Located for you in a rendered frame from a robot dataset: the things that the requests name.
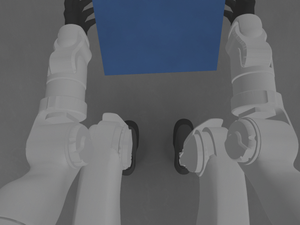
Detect left robot shin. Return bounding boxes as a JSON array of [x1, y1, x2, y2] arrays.
[[88, 113, 132, 170]]

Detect robot right forearm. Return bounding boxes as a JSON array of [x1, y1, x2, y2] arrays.
[[225, 14, 294, 130]]

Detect carton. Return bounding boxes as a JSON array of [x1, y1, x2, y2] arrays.
[[92, 0, 225, 75]]

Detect robot right upper arm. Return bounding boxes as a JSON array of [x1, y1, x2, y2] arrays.
[[225, 117, 300, 225]]

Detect robot left upper arm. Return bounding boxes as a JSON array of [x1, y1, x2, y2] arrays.
[[0, 122, 94, 225]]

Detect robot shin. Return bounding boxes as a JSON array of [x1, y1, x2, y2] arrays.
[[88, 113, 132, 170], [179, 119, 223, 172]]

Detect robot right hand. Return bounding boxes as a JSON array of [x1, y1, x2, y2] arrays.
[[224, 0, 255, 25]]

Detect robot left forearm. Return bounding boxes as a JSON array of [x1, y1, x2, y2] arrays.
[[26, 24, 92, 160]]

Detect right robot shin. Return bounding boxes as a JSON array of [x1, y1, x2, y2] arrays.
[[179, 119, 223, 172]]

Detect robot left hand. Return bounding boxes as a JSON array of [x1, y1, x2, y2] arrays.
[[64, 0, 96, 35]]

